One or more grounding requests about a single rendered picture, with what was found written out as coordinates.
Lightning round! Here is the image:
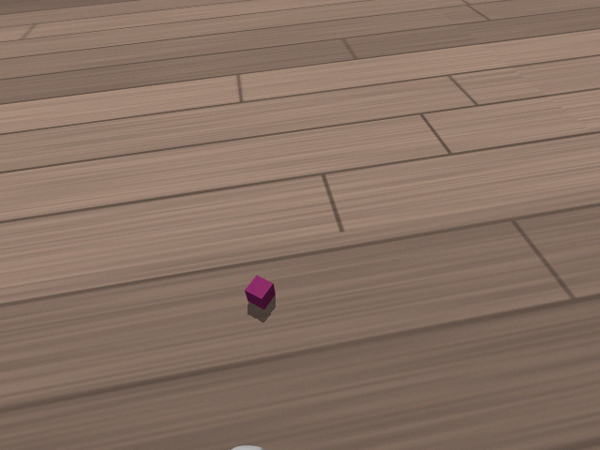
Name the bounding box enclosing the cube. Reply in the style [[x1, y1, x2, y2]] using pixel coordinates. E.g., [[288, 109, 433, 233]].
[[245, 276, 276, 309]]

